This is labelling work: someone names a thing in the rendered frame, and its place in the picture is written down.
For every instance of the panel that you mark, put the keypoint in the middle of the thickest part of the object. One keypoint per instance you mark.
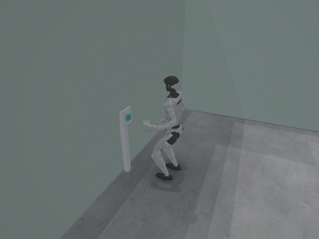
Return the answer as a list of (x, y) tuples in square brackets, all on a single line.
[(125, 137)]

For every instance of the robot left foot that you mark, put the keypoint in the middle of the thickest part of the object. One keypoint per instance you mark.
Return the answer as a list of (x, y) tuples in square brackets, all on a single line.
[(162, 176)]

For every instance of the left robot forearm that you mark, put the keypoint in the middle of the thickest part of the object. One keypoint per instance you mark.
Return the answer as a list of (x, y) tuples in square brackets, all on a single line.
[(163, 126)]

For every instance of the button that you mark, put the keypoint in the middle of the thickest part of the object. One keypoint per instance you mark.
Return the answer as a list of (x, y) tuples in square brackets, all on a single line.
[(128, 117)]

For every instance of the robot left upper arm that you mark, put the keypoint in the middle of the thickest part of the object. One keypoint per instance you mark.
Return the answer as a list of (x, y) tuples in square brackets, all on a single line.
[(168, 105)]

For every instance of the right robot hand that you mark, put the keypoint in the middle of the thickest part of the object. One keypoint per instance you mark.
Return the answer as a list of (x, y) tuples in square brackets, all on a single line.
[(164, 118)]

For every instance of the left robot thigh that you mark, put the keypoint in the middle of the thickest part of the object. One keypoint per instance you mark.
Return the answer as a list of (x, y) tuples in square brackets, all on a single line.
[(164, 141)]

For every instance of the robot right upper arm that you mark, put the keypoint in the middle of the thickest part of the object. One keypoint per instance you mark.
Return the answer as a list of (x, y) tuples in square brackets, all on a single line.
[(183, 107)]

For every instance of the left robot hand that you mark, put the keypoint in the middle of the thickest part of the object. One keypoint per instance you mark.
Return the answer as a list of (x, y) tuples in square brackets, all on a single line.
[(146, 125)]

